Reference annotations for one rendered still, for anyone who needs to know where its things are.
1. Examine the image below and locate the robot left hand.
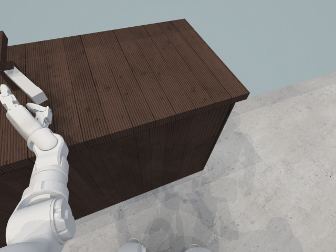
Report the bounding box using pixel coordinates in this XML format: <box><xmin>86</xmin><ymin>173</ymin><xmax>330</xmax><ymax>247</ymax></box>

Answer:
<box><xmin>0</xmin><ymin>84</ymin><xmax>52</xmax><ymax>141</ymax></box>

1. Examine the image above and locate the robot shin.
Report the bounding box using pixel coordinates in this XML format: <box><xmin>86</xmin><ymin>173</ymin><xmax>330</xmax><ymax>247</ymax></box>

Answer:
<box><xmin>188</xmin><ymin>244</ymin><xmax>199</xmax><ymax>249</ymax></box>
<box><xmin>129</xmin><ymin>238</ymin><xmax>139</xmax><ymax>243</ymax></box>

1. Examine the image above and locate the left robot forearm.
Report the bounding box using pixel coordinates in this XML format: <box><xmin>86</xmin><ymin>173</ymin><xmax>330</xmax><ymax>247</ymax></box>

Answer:
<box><xmin>6</xmin><ymin>128</ymin><xmax>69</xmax><ymax>246</ymax></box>

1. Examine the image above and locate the robot right shin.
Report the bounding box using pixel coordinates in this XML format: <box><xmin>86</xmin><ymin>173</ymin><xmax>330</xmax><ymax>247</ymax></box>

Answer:
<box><xmin>188</xmin><ymin>244</ymin><xmax>199</xmax><ymax>249</ymax></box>

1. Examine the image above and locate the left robot upper arm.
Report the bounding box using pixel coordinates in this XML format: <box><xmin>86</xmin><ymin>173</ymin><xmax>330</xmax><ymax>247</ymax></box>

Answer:
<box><xmin>0</xmin><ymin>198</ymin><xmax>76</xmax><ymax>252</ymax></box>

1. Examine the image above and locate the counter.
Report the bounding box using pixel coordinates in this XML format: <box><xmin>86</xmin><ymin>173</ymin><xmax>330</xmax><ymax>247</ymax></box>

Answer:
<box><xmin>0</xmin><ymin>19</ymin><xmax>250</xmax><ymax>248</ymax></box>

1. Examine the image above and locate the robot left shin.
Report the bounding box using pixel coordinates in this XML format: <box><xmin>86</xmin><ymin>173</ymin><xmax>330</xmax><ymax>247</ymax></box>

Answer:
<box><xmin>129</xmin><ymin>238</ymin><xmax>139</xmax><ymax>243</ymax></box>

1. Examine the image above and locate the tap lever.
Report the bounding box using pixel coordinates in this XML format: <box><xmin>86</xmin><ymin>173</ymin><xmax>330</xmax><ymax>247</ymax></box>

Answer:
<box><xmin>4</xmin><ymin>66</ymin><xmax>48</xmax><ymax>104</ymax></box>

